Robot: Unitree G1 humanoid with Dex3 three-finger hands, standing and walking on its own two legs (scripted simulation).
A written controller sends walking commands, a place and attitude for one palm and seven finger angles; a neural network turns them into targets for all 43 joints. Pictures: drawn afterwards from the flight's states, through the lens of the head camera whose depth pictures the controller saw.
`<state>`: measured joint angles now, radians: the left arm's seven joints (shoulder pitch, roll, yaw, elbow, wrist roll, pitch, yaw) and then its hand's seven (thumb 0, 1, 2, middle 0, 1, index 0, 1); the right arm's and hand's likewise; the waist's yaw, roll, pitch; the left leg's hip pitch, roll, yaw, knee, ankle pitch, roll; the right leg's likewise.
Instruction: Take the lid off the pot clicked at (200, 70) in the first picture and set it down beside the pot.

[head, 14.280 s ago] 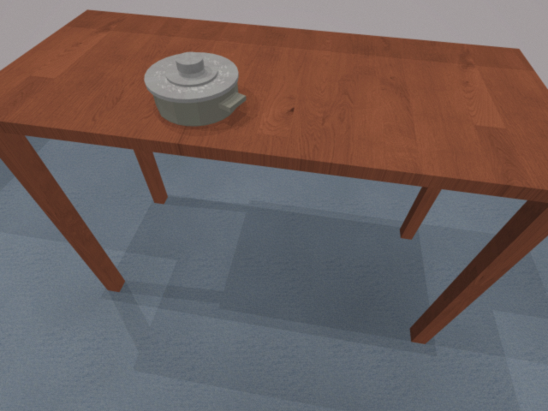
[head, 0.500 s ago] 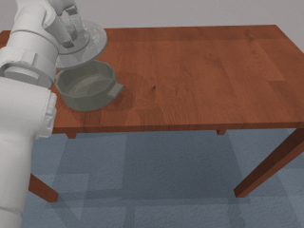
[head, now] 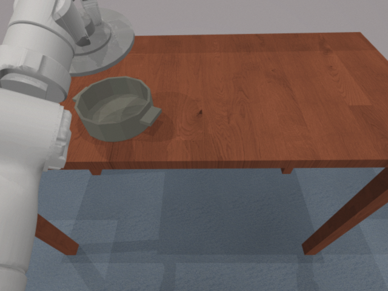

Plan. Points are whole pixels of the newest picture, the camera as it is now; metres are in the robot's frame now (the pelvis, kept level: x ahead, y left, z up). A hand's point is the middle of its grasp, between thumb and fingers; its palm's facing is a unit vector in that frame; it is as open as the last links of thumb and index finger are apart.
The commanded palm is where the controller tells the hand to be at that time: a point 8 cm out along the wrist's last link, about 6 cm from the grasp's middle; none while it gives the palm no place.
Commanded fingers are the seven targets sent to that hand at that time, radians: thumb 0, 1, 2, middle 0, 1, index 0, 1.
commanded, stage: move the lid sideways beside the pot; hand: left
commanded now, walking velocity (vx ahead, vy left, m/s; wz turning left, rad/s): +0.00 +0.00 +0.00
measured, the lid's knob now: (78, 25) +0.52 +0.17 +0.29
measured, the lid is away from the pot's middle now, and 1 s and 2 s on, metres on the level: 0.01 0.13 0.24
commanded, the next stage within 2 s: none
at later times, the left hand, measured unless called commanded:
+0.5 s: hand (48, 27) +0.49 +0.21 +0.30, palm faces -0.18 -0.09 -0.98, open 7.9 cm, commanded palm +0.48 +0.21 +0.37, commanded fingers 0.00 0.59 0.99 -0.77 -1.05 -0.82 -1.07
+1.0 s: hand (6, 34) +0.47 +0.27 +0.30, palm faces -0.19 -0.12 -0.98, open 7.9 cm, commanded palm +0.48 +0.27 +0.37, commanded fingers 0.00 0.59 0.99 -0.77 -1.05 -0.82 -1.07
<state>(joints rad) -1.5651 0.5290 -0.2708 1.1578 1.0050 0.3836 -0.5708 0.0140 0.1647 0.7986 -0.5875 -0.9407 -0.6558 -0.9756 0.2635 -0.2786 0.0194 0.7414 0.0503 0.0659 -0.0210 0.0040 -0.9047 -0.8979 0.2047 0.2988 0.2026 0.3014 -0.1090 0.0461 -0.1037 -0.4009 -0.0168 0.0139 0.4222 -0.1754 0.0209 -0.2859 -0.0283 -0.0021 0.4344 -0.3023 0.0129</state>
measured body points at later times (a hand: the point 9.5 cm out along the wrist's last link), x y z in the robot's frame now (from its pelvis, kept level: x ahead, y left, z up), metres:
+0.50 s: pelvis +0.00 +0.00 +0.00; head +0.04 -0.01 +0.45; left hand +0.50 +0.22 +0.36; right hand +0.06 -0.27 -0.13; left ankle +0.01 +0.11 -0.74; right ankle -0.06 -0.13 -0.74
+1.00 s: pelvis +0.00 +0.01 +0.00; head +0.04 +0.00 +0.45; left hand +0.48 +0.27 +0.36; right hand +0.05 -0.26 -0.13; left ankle +0.01 +0.11 -0.74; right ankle -0.06 -0.13 -0.74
